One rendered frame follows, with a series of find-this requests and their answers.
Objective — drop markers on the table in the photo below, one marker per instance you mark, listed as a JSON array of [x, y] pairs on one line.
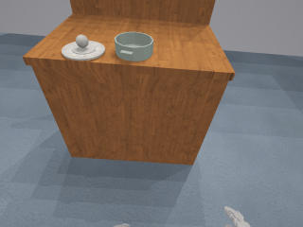
[[157, 110]]

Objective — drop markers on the pot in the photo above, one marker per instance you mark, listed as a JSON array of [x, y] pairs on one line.
[[133, 46]]

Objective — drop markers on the lid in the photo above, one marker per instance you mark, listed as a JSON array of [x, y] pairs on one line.
[[75, 53]]

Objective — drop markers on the robot right hand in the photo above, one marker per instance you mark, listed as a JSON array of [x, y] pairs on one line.
[[236, 217]]

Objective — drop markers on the knob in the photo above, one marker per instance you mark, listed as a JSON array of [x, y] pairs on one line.
[[82, 41]]

